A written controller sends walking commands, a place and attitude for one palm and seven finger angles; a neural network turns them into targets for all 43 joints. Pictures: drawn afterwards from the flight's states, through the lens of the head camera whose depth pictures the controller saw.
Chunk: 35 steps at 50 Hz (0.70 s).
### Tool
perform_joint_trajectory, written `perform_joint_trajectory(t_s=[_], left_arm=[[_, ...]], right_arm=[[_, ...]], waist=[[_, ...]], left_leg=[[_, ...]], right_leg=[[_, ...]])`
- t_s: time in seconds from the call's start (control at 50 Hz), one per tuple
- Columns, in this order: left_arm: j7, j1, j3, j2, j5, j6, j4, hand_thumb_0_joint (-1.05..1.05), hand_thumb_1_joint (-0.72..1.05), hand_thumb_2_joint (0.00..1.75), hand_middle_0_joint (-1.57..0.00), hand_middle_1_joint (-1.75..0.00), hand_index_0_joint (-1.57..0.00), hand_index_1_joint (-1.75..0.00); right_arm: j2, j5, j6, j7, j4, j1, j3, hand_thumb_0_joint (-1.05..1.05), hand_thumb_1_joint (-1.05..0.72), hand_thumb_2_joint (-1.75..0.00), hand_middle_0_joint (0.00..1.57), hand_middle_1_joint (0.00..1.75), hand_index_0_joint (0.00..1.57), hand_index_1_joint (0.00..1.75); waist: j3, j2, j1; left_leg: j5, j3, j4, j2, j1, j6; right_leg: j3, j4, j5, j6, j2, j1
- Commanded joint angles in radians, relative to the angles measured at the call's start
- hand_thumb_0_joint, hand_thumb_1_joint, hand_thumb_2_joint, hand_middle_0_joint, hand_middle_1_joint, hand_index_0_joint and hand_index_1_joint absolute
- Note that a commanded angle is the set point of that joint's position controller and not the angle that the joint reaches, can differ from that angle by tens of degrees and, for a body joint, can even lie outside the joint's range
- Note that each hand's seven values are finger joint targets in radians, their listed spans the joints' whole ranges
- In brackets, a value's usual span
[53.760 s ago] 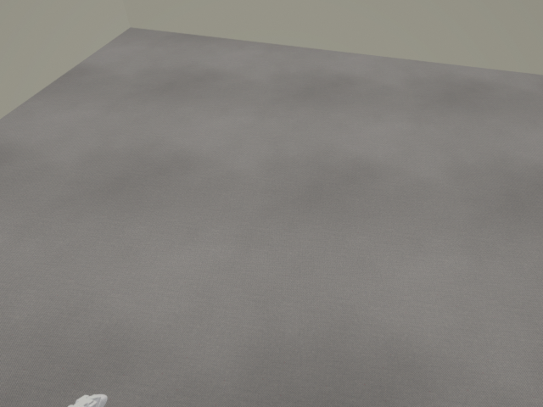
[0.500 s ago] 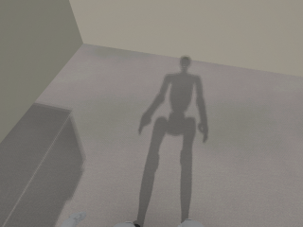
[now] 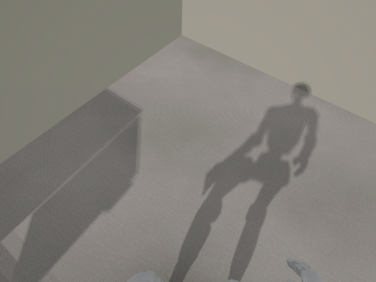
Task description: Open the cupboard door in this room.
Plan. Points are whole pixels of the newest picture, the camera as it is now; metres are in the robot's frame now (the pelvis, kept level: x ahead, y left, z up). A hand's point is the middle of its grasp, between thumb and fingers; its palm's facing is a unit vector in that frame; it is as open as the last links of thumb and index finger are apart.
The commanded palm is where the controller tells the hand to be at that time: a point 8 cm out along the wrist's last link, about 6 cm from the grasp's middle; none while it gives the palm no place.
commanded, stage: turn to face it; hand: left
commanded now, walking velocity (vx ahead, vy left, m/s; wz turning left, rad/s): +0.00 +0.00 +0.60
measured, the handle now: out of the picture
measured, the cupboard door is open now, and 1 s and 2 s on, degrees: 41 41 41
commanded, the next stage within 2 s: none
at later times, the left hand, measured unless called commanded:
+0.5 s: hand out of the picture +0.06 +0.15 -0.13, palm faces +0.27 -0.93 -0.26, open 7.4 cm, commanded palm none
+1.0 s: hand out of the picture -0.01 +0.20 -0.14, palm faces +0.56 -0.79 -0.26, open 7.4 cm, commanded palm none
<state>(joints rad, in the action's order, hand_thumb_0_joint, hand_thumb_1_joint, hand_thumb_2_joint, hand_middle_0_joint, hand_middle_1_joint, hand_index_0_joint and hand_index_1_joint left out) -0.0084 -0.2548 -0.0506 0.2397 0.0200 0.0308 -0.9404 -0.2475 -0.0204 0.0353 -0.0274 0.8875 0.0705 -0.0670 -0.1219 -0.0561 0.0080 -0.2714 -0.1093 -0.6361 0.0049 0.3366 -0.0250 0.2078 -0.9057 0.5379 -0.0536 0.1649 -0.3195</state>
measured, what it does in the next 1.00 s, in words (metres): steps on the spot, turning left: right foot, then left foot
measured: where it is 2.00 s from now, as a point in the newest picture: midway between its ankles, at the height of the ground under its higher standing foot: outside the picture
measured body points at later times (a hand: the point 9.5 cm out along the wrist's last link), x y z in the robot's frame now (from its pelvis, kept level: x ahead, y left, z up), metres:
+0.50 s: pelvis +0.03 -0.06 +0.02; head +0.09 -0.06 +0.46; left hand +0.04 +0.20 -0.11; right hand +0.18 -0.28 -0.14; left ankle -0.03 +0.07 -0.64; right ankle +0.04 -0.16 -0.72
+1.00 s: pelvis +0.03 -0.04 +0.02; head +0.07 +0.00 +0.47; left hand -0.04 +0.24 -0.12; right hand +0.24 -0.20 -0.12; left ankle -0.01 +0.05 -0.72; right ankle +0.11 -0.18 -0.66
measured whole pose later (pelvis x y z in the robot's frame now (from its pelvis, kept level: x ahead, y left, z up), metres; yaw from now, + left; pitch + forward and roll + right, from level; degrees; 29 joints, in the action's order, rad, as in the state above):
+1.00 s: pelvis +0.03 -0.04 +0.02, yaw +34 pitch +2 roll -1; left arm 0.00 -0.14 -0.07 0.26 0.02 0.06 -0.89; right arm -0.21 -0.03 0.04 -0.01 0.91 0.17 -0.06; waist -0.08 -0.01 -0.01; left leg -0.22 0.03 -0.48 -0.02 0.30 -0.04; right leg 0.00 -0.98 0.40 -0.10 0.07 -0.47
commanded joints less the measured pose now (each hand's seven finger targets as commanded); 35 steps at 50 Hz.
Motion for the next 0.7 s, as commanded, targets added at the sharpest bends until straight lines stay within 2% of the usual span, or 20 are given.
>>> perform_joint_trajectory(t_s=[0.0,0.02,0.06,0.1,0.18,0.22,0.24,0.26,0.28,0.3,0.32,0.36,0.4,0.46,0.56,0.6,0.62,0.64,0.66,0.68], left_arm=[[-0.019,0.137,-0.034,0.098,-0.005,-0.011,0.141,0.00,0.90,0.90,-0.20,-0.30,-0.20,-0.30],[-0.010,0.110,-0.037,0.098,-0.003,-0.006,0.122,0.00,0.90,0.90,-0.20,-0.30,-0.20,-0.30],[-0.001,0.073,-0.039,0.086,-0.001,0.001,0.101,0.00,0.90,0.90,-0.20,-0.30,-0.20,-0.30],[-0.001,0.067,-0.037,0.078,-0.002,0.003,0.103,0.00,0.90,0.90,-0.20,-0.30,-0.20,-0.30],[-0.002,0.069,-0.034,0.070,-0.004,-0.005,0.123,0.00,0.90,0.90,-0.20,-0.30,-0.20,-0.30],[-0.003,0.014,-0.036,0.079,-0.005,-0.016,0.116,0.00,0.90,0.90,-0.20,-0.30,-0.20,-0.30],[-0.006,-0.028,-0.042,0.087,-0.005,-0.025,0.110,0.00,0.90,0.90,-0.20,-0.30,-0.20,-0.30],[-0.013,-0.068,-0.053,0.147,0.005,-0.039,0.107,0.00,0.90,0.90,-0.20,-0.30,-0.20,-0.30],[-0.022,-0.077,-0.068,0.242,0.018,-0.046,0.110,0.00,0.90,0.90,-0.20,-0.30,-0.20,-0.30],[-0.026,-0.064,-0.053,0.227,0.005,-0.046,0.117,0.00,0.90,0.90,-0.20,-0.30,-0.20,-0.30],[-0.034,-0.008,-0.054,0.189,0.003,-0.042,0.127,0.00,0.90,0.90,-0.20,-0.30,-0.20,-0.30],[-0.030,0.074,-0.029,0.119,-0.001,-0.043,0.148,0.00,0.90,0.90,-0.20,-0.30,-0.20,-0.30],[-0.031,0.051,-0.026,0.112,0.000,-0.049,0.145,0.00,0.90,0.90,-0.20,-0.30,-0.20,-0.30],[-0.032,-0.006,-0.038,0.138,0.003,-0.050,0.122,0.00,0.90,0.90,-0.20,-0.30,-0.20,-0.30],[-0.028,-0.033,-0.058,0.174,0.011,-0.044,0.095,0.00,0.90,0.90,-0.20,-0.30,-0.20,-0.30],[-0.023,-0.017,-0.061,0.185,0.008,-0.041,0.093,0.00,0.90,0.90,-0.20,-0.30,-0.20,-0.30],[-0.019,-0.003,-0.062,0.180,0.004,-0.039,0.090,0.00,0.90,0.90,-0.20,-0.30,-0.20,-0.30],[-0.015,0.013,-0.062,0.175,-0.004,-0.036,0.099,0.00,0.90,0.90,-0.20,-0.30,-0.20,-0.30],[-0.006,0.019,-0.054,0.112,-0.012,-0.029,0.136,0.00,0.90,0.90,-0.20,-0.30,-0.20,-0.30],[-0.009,0.090,-0.030,0.079,-0.005,-0.020,0.181,0.00,0.90,0.90,-0.20,-0.30,-0.20,-0.30]], right_arm=[[-0.236,-0.001,-0.011,0.039,-0.028,0.158,-0.056,0.00,-0.90,-0.90,0.20,0.30,0.20,0.30],[-0.212,-0.003,-0.012,0.040,-0.047,0.092,-0.048,0.00,-0.90,-0.90,0.20,0.30,0.20,0.30],[-0.193,-0.004,-0.019,0.039,-0.054,0.067,-0.039,0.00,-0.90,-0.90,0.20,0.30,0.20,0.30],[-0.197,-0.005,-0.018,0.035,-0.056,0.064,-0.042,0.00,-0.90,-0.90,0.20,0.30,0.20,0.30],[-0.201,-0.009,-0.008,0.030,-0.062,0.053,-0.053,0.00,-0.90,-0.90,0.20,0.30,0.20,0.30],[-0.202,-0.005,-0.002,0.029,-0.071,0.025,-0.056,0.00,-0.90,-0.90,0.20,0.30,0.20,0.30],[-0.185,0.000,-0.002,0.028,-0.078,0.007,-0.056,0.00,-0.90,-0.90,0.20,0.30,0.20,0.30],[-0.138,0.010,-0.003,0.024,-0.090,0.017,-0.051,0.00,-0.90,-0.90,0.20,0.30,0.20,0.30],[-0.066,0.014,-0.006,0.017,-0.112,0.024,-0.039,0.00,-0.90,-0.90,0.20,0.30,0.20,0.30],[-0.109,0.002,0.001,0.016,-0.100,0.021,-0.044,0.00,-0.90,-0.90,0.20,0.30,0.20,0.30],[-0.098,0.005,0.013,0.017,-0.089,0.026,-0.051,0.00,-0.90,-0.90,0.20,0.30,0.20,0.30],[-0.085,0.001,0.021,0.004,-0.052,0.041,-0.040,0.00,-0.90,-0.90,0.20,0.30,0.20,0.30],[-0.067,0.006,0.023,-0.002,-0.041,0.032,-0.028,0.00,-0.90,-0.90,0.20,0.30,0.20,0.30],[-0.041,0.009,0.024,-0.006,-0.043,-0.014,-0.017,0.00,-0.90,-0.90,0.20,0.30,0.20,0.30],[-0.029,0.013,0.011,-0.008,-0.055,-0.036,-0.008,0.00,-0.90,-0.90,0.20,0.30,0.20,0.30],[-0.043,0.012,0.008,-0.005,-0.051,0.005,-0.012,0.00,-0.90,-0.90,0.20,0.30,0.20,0.30],[-0.056,0.010,0.005,-0.004,-0.048,0.038,-0.016,0.00,-0.90,-0.90,0.20,0.30,0.20,0.30],[-0.098,0.005,-0.003,-0.003,-0.033,0.109,-0.029,0.00,-0.90,-0.90,0.20,0.30,0.20,0.30],[-0.221,-0.005,-0.014,0.003,-0.025,0.189,-0.059,0.00,-0.90,-0.90,0.20,0.30,0.20,0.30],[-0.284,0.000,-0.003,0.013,-0.008,0.251,-0.072,0.00,-0.90,-0.90,0.20,0.30,0.20,0.30]], waist=[[0.201,0.275,-0.087],[0.170,0.238,-0.049],[0.150,0.188,-0.021],[0.158,0.191,-0.017],[0.150,0.212,-0.018],[0.161,0.228,0.011],[0.176,0.199,0.036],[0.198,0.030,0.055],[0.194,-0.288,0.062],[0.186,-0.219,0.056],[0.176,-0.215,0.020],[0.134,-0.165,-0.022],[0.150,-0.167,-0.014],[0.156,-0.114,0.017],[0.162,-0.144,0.040],[0.171,-0.139,0.015],[0.177,-0.118,-0.007],[0.214,-0.032,-0.053],[0.273,0.284,-0.095],[0.265,0.364,-0.122]], left_leg=[[0.524,0.402,0.239,0.342,-0.242,-0.195],[0.432,0.345,0.255,0.293,-0.184,-0.161],[0.377,0.309,0.274,0.241,-0.142,-0.135],[0.327,0.305,0.277,0.223,-0.128,-0.133],[0.274,0.355,0.249,0.203,-0.063,-0.127],[0.271,0.370,0.197,0.183,-0.013,-0.107],[0.235,0.355,0.144,0.148,0.037,-0.076],[0.075,0.285,-0.001,0.063,0.151,-0.015],[-0.316,0.112,-0.283,-0.091,0.311,0.067],[-0.355,0.181,-0.507,-0.034,0.281,0.056],[-0.306,0.191,-0.612,-0.012,0.282,0.061],[-0.168,0.153,-0.661,0.024,0.279,0.085],[-0.153,0.114,-0.567,0.026,0.262,0.097],[-0.172,0.060,-0.387,0.022,0.216,0.100],[-0.193,0.003,-0.133,0.012,0.110,0.075],[-0.126,-0.015,-0.030,0.002,0.021,0.062],[-0.057,-0.013,0.061,0.001,-0.058,0.054],[0.085,0.024,0.185,0.030,-0.214,0.031],[0.417,0.393,0.237,0.299,-0.403,-0.096],[0.687,0.534,0.256,0.450,-0.394,-0.221]], right_leg=[[-0.212,-0.300,0.028,-0.032,-0.033,-0.289],[-0.214,-0.283,-0.040,-0.035,-0.036,-0.263],[-0.199,-0.223,-0.101,-0.036,-0.061,-0.223],[-0.189,-0.126,-0.105,-0.035,-0.080,-0.181],[-0.156,0.099,-0.112,-0.027,-0.130,-0.057],[-0.146,0.245,-0.193,-0.020,-0.157,0.056],[-0.141,0.383,-0.282,-0.016,-0.149,0.155],[-0.273,0.546,-0.318,0.016,-0.014,0.285],[-0.583,0.623,-0.477,0.138,0.279,0.337],[-0.569,0.611,-0.533,0.203,0.339,0.223],[-0.529,0.598,-0.544,0.198,0.295,0.185],[-0.291,0.541,-0.691,0.156,0.169,0.172],[-0.202,0.518,-0.821,0.144,0.147,0.230],[-0.151,0.497,-0.887,0.148,0.168,0.288],[-0.126,0.447,-0.904,0.161,0.214,0.300],[-0.098,0.406,-0.840,0.138,0.218,0.251],[-0.068,0.351,-0.780,0.109,0.206,0.204],[-0.029,0.213,-0.707,0.066,0.186,0.106],[0.017,-0.040,-0.194,-0.019,0.040,-0.168],[-0.089,-0.203,0.160,-0.033,-0.034,-0.295]])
